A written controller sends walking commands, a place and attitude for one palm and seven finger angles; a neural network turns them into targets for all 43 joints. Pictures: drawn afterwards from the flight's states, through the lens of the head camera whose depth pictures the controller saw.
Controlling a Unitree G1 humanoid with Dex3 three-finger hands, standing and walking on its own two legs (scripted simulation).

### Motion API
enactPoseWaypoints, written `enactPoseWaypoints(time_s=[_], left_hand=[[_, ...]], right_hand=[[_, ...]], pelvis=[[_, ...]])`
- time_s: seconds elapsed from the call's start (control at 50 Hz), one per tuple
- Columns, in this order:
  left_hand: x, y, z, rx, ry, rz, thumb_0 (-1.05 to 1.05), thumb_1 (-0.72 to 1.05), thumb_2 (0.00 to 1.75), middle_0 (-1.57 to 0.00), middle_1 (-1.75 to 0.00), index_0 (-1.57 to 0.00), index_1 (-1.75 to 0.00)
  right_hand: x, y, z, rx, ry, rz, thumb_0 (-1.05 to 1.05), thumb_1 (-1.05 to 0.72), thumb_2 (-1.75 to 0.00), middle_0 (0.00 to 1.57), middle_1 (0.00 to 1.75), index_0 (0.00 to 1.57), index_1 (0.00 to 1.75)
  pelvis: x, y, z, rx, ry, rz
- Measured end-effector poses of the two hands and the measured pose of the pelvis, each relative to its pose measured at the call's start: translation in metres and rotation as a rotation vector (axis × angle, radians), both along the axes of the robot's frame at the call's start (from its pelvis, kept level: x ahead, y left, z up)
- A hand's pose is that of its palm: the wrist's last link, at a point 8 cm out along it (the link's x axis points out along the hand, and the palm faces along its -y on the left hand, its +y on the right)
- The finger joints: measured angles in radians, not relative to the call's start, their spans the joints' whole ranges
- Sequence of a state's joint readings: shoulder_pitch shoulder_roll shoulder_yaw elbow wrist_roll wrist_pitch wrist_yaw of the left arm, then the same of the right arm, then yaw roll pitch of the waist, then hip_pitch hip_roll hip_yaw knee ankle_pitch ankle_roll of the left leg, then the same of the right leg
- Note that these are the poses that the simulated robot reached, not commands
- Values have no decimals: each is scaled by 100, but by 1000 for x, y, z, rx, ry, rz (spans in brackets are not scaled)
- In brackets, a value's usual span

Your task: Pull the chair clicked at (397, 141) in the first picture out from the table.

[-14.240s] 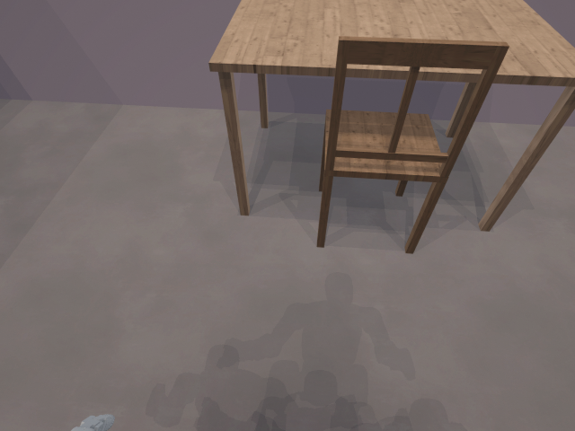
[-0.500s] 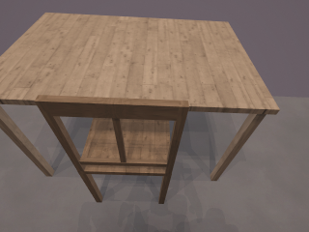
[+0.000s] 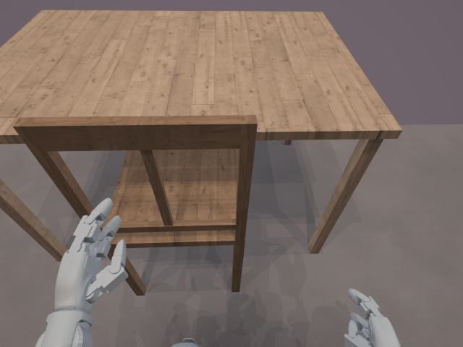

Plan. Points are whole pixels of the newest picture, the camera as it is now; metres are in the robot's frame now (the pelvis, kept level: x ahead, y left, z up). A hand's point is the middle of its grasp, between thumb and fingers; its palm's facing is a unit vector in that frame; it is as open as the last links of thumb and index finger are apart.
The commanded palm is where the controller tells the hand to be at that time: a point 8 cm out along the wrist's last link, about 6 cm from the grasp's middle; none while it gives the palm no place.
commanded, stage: raise the hand toward the chair's back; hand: left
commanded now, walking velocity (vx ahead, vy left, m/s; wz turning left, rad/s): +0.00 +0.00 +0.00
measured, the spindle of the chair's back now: (159, 191) +0.46 +0.18 -0.04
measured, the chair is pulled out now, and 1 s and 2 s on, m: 0.00 0.00 0.00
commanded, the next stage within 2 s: aim the fingers beside a spindle in 1.82 s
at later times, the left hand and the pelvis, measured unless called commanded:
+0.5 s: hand (124, 293) +0.22 +0.19 +0.00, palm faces +0.05 -1.00 -0.03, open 12.4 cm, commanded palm +0.18 +0.24 +0.00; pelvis +0.00 -0.02 -0.04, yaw +0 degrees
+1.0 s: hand (100, 288) +0.22 +0.22 +0.01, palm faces +0.08 -1.00 -0.04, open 16.3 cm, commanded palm +0.20 +0.28 +0.01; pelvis +0.00 +0.02 -0.03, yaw +0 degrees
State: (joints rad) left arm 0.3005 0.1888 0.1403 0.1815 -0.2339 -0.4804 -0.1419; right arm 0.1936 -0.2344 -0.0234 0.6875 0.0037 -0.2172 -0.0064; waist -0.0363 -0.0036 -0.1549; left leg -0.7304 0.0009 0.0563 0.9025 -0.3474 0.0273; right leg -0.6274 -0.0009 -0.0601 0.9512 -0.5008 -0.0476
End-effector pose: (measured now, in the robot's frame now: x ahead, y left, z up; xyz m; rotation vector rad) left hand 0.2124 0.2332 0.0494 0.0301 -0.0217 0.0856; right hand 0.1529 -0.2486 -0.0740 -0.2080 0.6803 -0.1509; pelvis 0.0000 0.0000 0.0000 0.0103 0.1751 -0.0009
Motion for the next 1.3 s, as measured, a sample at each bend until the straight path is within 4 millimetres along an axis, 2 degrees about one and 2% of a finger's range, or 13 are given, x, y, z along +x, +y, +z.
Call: enactPoseWaypoints(time_s=[0.06, 0.14, 0.18, 0.24, 0.32, 0.4, 0.48, 0.6, 0.68, 0.78, 1.02, 1.14, 1.3], left_hand=[[-15, -13, -30, -31, 5, -79, 0, 71, 81, -17, -27, -18, -27], [-55, -11, -74, -62, 170, -4, 0, 61, 78, -17, -25, -18, -25], [-73, -4, -77, -39, 176, 72, 1, 56, 76, -17, -25, -17, -25], [-82, 6, -62, 20, 75, 130, 1, 49, 73, -16, -24, -16, -24], [-64, 7, -50, 52, -18, 51, 1, 39, 69, -15, -22, -15, -22], [-35, 3, -57, 17, 70, -55, 1, 30, 65, -14, -21, -14, -21], [-19, 4, -53, -10, 141, -43, 1, 21, 61, -13, -19, -13, -19], [-16, 11, -41, 15, 103, 8, 0, 7, 55, -12, -17, -12, -17], [-17, 17, -46, 16, 94, -5, 0, -2, 51, -11, -16, -11, -16], [-17, 24, -48, 5, 78, -9, 0, -14, 46, -10, -14, -10, -14], [-16, 42, -39, 3, 54, -5, -1, -41, 34, -7, -10, -7, -10], [-13, 50, -36, 9, 58, 0, -1, -47, 32, -6, -9, -7, -9], [-4, 57, -32, 16, 59, -10, -1, -50, 31, -6, -8, -6, -8]], right_hand=[[24, -13, 1, -20, -87, 12, 1, -91, -90, 20, 30, 21, 30], [46, -21, 2, -59, -142, 35, 1, -91, -90, 20, 30, 20, 30], [52, -21, -2, -74, -147, 51, 1, -91, -90, 20, 30, 20, 30], [54, -16, -16, -81, -121, 85, 1, -91, -90, 20, 30, 20, 30], [45, -6, -42, -50, -50, 111, 1, -91, -90, 20, 30, 20, 30], [24, 2, -60, 0, 35, 66, 1, -91, -90, 20, 30, 21, 30], [1, 4, -61, 31, 97, -10, 1, -90, -90, 20, 30, 21, 30], [-20, -2, -55, 7, 150, -62, 1, -90, -90, 20, 30, 21, 30], [-19, -5, -52, -33, 152, -61, 1, -90, -90, 20, 30, 21, 30], [-6, -1, -44, -66, 115, -42, 1, -91, -90, 20, 30, 21, 30], [27, 43, -22, -39, 15, 58, 1, -91, -90, 20, 30, 21, 30], [24, 54, -20, -32, 24, 83, 1, -90, -90, 20, 30, 21, 31], [7, 47, -23, -45, 77, 60, 1, -90, -90, 20, 30, 21, 31]], pelvis=[[-8, -9, -21, -2, 28, -5], [-11, -19, -38, -5, 48, 4], [-11, -23, -44, -14, 56, 12], [-11, -28, -51, -33, 72, 30], [-12, -30, -57, -50, 92, 42], [-10, -28, -54, -47, 98, 35], [-3, -21, -43, -35, 98, 18], [3, -8, -34, -29, 108, 3], [3, 0, -36, -36, 116, 2], [2, 9, -38, -49, 113, 6], [-3, 23, -33, -74, 91, 20], [-4, 27, -31, -80, 83, 24], [-3, 29, -28, -81, 79, 23]])
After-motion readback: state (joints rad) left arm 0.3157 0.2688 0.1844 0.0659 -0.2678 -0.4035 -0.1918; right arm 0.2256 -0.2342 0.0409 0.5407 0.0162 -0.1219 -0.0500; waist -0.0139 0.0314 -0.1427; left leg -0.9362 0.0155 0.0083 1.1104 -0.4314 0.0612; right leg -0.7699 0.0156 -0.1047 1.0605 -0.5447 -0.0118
